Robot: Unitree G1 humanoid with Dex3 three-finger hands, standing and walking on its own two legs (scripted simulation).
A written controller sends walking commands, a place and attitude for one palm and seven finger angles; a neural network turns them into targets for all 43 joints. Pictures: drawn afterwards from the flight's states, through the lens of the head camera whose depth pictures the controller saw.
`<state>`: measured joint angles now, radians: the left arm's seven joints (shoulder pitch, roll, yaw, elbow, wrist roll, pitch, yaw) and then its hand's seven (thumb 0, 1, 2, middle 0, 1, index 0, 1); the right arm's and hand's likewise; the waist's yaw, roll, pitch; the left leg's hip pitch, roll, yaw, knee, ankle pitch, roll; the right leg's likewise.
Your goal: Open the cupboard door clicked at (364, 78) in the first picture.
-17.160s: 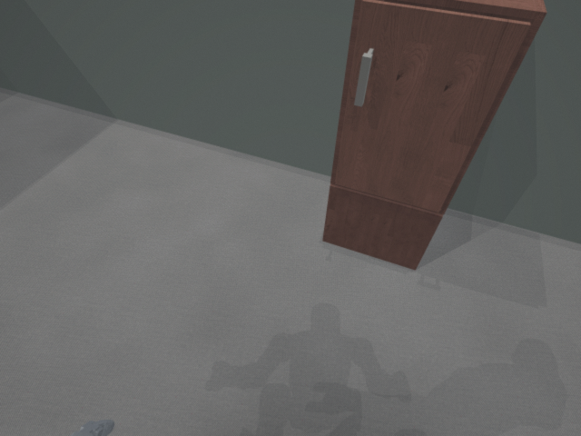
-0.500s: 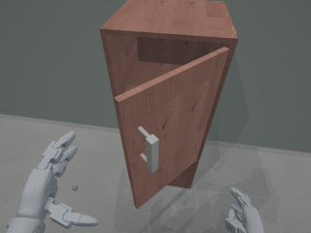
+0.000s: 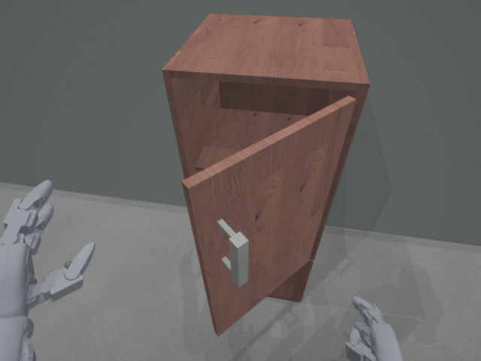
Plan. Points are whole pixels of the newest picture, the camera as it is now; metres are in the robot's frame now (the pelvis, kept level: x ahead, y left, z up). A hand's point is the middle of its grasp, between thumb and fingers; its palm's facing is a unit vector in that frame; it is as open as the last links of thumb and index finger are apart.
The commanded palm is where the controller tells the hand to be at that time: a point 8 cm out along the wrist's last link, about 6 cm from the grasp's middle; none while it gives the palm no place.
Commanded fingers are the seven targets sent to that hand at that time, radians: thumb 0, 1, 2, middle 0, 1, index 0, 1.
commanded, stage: draw the hand back to the body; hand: left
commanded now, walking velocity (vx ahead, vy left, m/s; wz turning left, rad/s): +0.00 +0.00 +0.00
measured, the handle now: (232, 253) +0.29 +0.06 +0.03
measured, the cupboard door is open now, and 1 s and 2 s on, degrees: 49 49 49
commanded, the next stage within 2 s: step back with the hand held close in 0.48 s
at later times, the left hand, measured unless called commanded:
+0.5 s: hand (69, 254) +0.19 +0.24 +0.16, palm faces +0.45 -0.80 -0.38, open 7.4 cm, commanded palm +0.14 +0.28 +0.18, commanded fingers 0.00 0.90 0.90 -0.20 -0.30 -0.20 -0.30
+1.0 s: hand (43, 277) +0.16 +0.26 +0.16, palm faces +0.35 -0.79 -0.50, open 7.4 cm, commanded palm +0.10 +0.30 +0.18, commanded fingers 0.00 0.90 0.90 -0.20 -0.30 -0.20 -0.30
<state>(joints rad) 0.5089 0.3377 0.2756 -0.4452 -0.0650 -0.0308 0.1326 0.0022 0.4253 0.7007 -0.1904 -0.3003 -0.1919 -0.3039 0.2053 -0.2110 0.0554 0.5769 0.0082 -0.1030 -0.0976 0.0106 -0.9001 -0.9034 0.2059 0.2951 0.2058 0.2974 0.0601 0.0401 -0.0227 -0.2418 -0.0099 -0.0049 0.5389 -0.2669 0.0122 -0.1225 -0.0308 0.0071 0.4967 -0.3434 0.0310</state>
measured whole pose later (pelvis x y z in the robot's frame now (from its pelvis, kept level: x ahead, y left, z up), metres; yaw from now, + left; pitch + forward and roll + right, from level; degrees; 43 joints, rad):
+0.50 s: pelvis +0.00 -0.02 +0.01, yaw +0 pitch -3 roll +0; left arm 0.47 0.34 0.33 -0.41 -0.08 -0.05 0.12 0.01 0.89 0.90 -0.21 -0.30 -0.21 -0.30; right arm 0.19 -0.22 0.02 0.62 0.01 -0.09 -0.10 0.01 -0.90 -0.90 0.20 0.29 0.20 0.30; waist 0.06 0.05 0.01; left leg -0.16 0.01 -0.01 0.45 -0.23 -0.01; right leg -0.05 -0.01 0.00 0.42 -0.31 0.01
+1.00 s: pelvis -0.04 +0.00 +0.01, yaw -1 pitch +0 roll -1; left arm 0.56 0.42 0.39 -0.49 -0.07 -0.12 0.13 0.01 0.89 0.90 -0.21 -0.30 -0.21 -0.30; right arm 0.16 -0.23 -0.02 0.55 0.02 0.04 -0.09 0.01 -0.90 -0.90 0.20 0.29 0.20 0.30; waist 0.01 0.04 0.05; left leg -0.30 0.02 0.00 0.45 -0.15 0.01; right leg -0.18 -0.01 0.01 0.41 -0.22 0.03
